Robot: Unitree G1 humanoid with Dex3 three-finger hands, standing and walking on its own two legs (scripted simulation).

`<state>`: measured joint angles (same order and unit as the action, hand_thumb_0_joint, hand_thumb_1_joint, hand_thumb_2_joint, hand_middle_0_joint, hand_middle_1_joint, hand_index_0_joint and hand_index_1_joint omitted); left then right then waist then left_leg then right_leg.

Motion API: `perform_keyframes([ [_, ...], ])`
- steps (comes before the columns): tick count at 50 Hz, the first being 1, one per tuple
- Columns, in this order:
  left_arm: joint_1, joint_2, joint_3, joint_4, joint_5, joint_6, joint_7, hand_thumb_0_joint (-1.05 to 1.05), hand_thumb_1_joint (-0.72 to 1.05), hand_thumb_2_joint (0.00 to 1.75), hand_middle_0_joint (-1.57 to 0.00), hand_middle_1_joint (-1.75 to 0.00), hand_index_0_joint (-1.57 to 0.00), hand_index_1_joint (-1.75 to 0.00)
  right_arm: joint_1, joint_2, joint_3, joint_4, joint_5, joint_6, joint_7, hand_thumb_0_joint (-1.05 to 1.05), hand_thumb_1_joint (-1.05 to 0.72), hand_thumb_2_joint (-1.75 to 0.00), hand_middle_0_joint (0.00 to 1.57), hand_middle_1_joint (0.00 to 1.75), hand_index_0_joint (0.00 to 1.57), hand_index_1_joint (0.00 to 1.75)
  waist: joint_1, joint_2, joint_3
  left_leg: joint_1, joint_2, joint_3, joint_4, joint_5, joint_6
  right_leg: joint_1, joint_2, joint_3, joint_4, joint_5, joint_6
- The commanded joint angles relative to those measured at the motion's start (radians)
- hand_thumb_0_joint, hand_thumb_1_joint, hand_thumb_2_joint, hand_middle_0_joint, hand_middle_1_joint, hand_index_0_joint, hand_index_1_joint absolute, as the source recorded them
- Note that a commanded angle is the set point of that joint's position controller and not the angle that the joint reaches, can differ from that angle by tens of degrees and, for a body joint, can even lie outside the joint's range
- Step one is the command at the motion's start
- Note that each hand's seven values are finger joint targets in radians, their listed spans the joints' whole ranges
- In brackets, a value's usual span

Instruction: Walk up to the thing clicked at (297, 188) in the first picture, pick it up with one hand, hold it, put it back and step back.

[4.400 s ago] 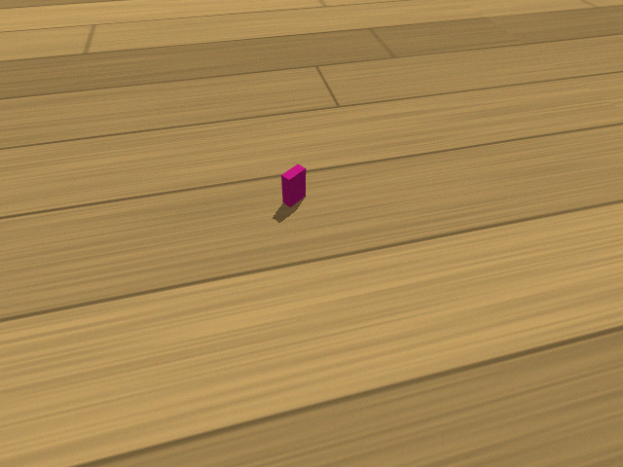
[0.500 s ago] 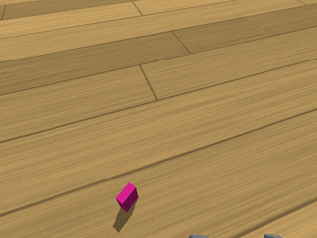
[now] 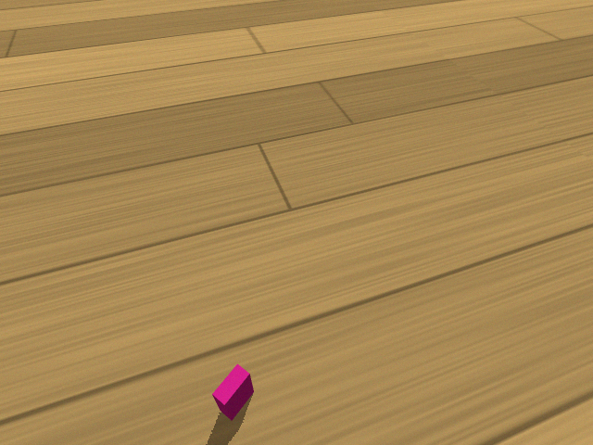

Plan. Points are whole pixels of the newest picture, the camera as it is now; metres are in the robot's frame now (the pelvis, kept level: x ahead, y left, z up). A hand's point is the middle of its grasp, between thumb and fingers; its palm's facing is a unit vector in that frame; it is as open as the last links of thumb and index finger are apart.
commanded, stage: walk up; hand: left
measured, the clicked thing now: (234, 393) +0.41 +0.18 -0.70
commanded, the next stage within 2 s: stand in 0.62 s
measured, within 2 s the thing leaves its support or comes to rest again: neither
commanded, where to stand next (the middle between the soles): +0.05 -0.01 m, yaw +0 degrees
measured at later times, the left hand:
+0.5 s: hand out of the picture +0.08 +0.25 -0.16, palm faces +0.01 -0.95 -0.32, open 7.4 cm
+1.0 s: hand out of the picture +0.10 +0.25 -0.15, palm faces +0.00 -0.94 -0.34, open 7.4 cm
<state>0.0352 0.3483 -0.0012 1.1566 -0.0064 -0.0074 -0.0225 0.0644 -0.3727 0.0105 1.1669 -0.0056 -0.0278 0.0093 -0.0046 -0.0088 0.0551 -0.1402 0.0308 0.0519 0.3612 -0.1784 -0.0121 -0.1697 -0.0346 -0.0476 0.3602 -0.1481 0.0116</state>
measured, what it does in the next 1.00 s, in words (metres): stands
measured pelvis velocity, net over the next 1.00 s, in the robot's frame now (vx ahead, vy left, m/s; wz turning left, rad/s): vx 0.02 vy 0.00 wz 0.02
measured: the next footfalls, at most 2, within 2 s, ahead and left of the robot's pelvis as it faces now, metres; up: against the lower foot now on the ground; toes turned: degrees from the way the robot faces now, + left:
none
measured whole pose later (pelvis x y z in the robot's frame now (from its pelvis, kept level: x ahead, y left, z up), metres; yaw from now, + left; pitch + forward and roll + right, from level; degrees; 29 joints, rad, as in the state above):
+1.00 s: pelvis +0.02 +0.00 +0.00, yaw +1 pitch -2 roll +0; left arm 0.08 0.35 0.01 1.16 0.01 -0.01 -0.01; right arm 0.09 -0.35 0.00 1.15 -0.02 -0.01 0.01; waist 0.00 0.00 0.04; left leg -0.10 0.03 0.04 0.31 -0.18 -0.02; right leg -0.12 -0.03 -0.07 0.31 -0.16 0.01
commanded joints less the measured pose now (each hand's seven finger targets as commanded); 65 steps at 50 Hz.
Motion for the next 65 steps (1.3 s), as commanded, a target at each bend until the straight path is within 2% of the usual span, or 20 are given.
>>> perform_keyframes([
  [1, -0.054, 0.207, 0.042, -0.038, 0.006, -0.020, 0.016, 0.00, 0.90, 0.90, -0.20, -0.30, -0.20, -0.30, -0.052, -0.204, -0.039, -0.042, 0.004, -0.014, -0.012, 0.00, -0.90, -0.90, 0.20, 0.30, 0.20, 0.30, 0.003, 0.013, -0.101, -0.007, 0.110, -0.114, -0.096, 0.031, 0.030, 0.055, -0.112, 0.109, -0.091, 0.027, -0.029],
  [7, -0.040, 0.207, 0.044, -0.027, 0.007, -0.020, 0.015, 0.00, 0.90, 0.90, -0.20, -0.30, -0.20, -0.30, -0.059, -0.200, -0.039, -0.040, 0.003, -0.011, -0.012, 0.00, -0.90, -0.90, 0.20, 0.30, 0.20, 0.30, 0.005, 0.007, -0.074, 0.002, 0.100, -0.111, -0.101, 0.006, 0.026, 0.022, -0.113, 0.117, -0.119, 0.002, -0.024],
  [14, -0.033, 0.207, 0.052, -0.024, 0.009, -0.020, 0.017, 0.00, 0.90, 0.90, -0.20, -0.30, -0.20, -0.30, -0.046, -0.199, -0.043, -0.038, 0.004, -0.012, -0.014, 0.00, -0.90, -0.90, 0.20, 0.30, 0.20, 0.30, 0.003, -0.002, -0.120, 0.025, 0.111, -0.109, -0.097, 0.088, 0.027, 0.072, -0.117, 0.106, -0.100, 0.083, -0.022],
  [17, -0.014, 0.200, 0.049, -0.021, 0.010, -0.019, 0.018, 0.00, 0.90, 0.90, -0.20, -0.30, -0.20, -0.30, -0.061, -0.197, -0.044, -0.042, 0.005, -0.010, -0.016, 0.00, -0.90, -0.90, 0.20, 0.30, 0.20, 0.30, 0.009, 0.008, -0.100, 0.022, 0.109, -0.111, -0.100, 0.088, 0.027, 0.060, -0.112, 0.097, -0.104, 0.081, -0.018],
  [20, -0.028, 0.201, 0.053, -0.025, 0.012, -0.019, 0.019, 0.00, 0.90, 0.90, -0.20, -0.30, -0.20, -0.30, -0.044, -0.193, -0.044, -0.040, 0.003, -0.009, -0.015, 0.00, -0.90, -0.90, 0.20, 0.30, 0.20, 0.30, 0.001, -0.004, -0.104, 0.009, 0.109, -0.111, -0.104, 0.082, 0.027, 0.080, -0.115, 0.098, -0.101, 0.087, -0.018],
  [25, -0.010, 0.197, 0.052, -0.026, 0.009, -0.018, 0.021, 0.00, 0.90, 0.90, -0.20, -0.30, -0.20, -0.30, -0.051, -0.190, -0.045, -0.045, 0.002, -0.008, -0.016, 0.00, -0.90, -0.90, 0.20, 0.30, 0.20, 0.30, 0.010, 0.010, -0.103, 0.028, 0.109, -0.108, -0.099, 0.122, 0.025, 0.070, -0.112, 0.093, -0.099, 0.105, -0.014],
  [26, -0.019, 0.200, 0.054, -0.027, 0.012, -0.017, 0.022, 0.00, 0.90, 0.90, -0.20, -0.30, -0.20, -0.30, -0.044, -0.188, -0.047, -0.044, 0.002, -0.008, -0.017, 0.00, -0.90, -0.90, 0.20, 0.30, 0.20, 0.30, 0.005, 0.003, -0.104, 0.024, 0.110, -0.108, -0.101, 0.124, 0.025, 0.080, -0.113, 0.093, -0.097, 0.108, -0.017],
  [30, -0.023, 0.197, 0.055, -0.034, 0.012, -0.015, 0.022, 0.00, 0.90, 0.90, -0.20, -0.30, -0.20, -0.30, -0.040, -0.187, -0.046, -0.045, 0.001, -0.008, -0.017, 0.00, -0.90, -0.90, 0.20, 0.30, 0.20, 0.30, 0.006, 0.010, -0.098, 0.006, 0.109, -0.110, -0.108, 0.116, 0.023, 0.089, -0.112, 0.094, -0.094, 0.103, -0.017],
  [31, -0.010, 0.205, 0.050, -0.038, 0.017, -0.018, 0.025, 0.00, 0.90, 0.90, -0.20, -0.30, -0.20, -0.30, -0.045, -0.186, -0.045, -0.059, -0.009, -0.005, -0.017, 0.00, -0.90, -0.90, 0.20, 0.30, 0.20, 0.30, 0.008, 0.028, -0.106, 0.014, 0.114, -0.115, -0.109, 0.110, 0.019, 0.088, -0.114, 0.093, -0.095, 0.076, -0.017],
  [39, -0.015, 0.210, 0.046, -0.050, 0.017, -0.023, 0.027, 0.00, 0.90, 0.90, -0.20, -0.30, -0.20, -0.30, -0.035, -0.184, -0.043, -0.069, -0.006, -0.005, -0.014, 0.00, -0.90, -0.90, 0.20, 0.30, 0.20, 0.30, 0.004, 0.009, -0.083, 0.005, 0.114, -0.122, -0.113, 0.083, 0.017, 0.076, -0.117, 0.096, -0.103, 0.054, -0.017],
  [46, -0.007, 0.207, 0.044, -0.055, 0.015, -0.023, 0.026, 0.00, 0.90, 0.90, -0.20, -0.30, -0.20, -0.30, -0.026, -0.189, -0.043, -0.073, -0.005, -0.007, -0.014, 0.00, -0.90, -0.90, 0.20, 0.30, 0.20, 0.30, 0.005, 0.012, -0.087, 0.013, 0.115, -0.124, -0.113, 0.118, 0.018, 0.083, -0.117, 0.091, -0.096, 0.080, -0.019],
  [50, 0.001, 0.208, 0.043, -0.057, 0.016, -0.025, 0.027, 0.00, 0.90, 0.90, -0.20, -0.30, -0.20, -0.30, -0.020, -0.193, -0.045, -0.076, -0.005, -0.007, -0.016, 0.00, -0.90, -0.90, 0.20, 0.30, 0.20, 0.30, 0.003, 0.011, -0.112, 0.035, 0.119, -0.116, -0.097, 0.175, 0.021, 0.096, -0.121, 0.090, -0.090, 0.142, -0.020],
  [60, 0.004, 0.214, 0.041, -0.058, 0.014, -0.024, 0.029, 0.00, 0.90, 0.90, -0.20, -0.30, -0.20, -0.30, -0.011, -0.187, -0.042, -0.075, -0.005, -0.002, -0.015, 0.00, -0.90, -0.90, 0.20, 0.30, 0.20, 0.30, 0.001, 0.010, -0.084, 0.023, 0.112, -0.112, -0.102, 0.129, 0.019, 0.094, -0.123, 0.092, -0.102, 0.115, -0.021],
  [65, 0.011, 0.216, 0.040, -0.059, 0.017, -0.026, 0.030, 0.00, 0.90, 0.90, -0.20, -0.30, -0.20, -0.30, -0.016, -0.185, -0.043, -0.081, -0.004, 0.001, -0.013, 0.00, -0.90, -0.90, 0.20, 0.30, 0.20, 0.30, 0.003, 0.005, -0.081, 0.020, 0.112, -0.118, -0.103, 0.094, 0.021, 0.086, -0.117, 0.085, -0.109, 0.069, -0.019],
])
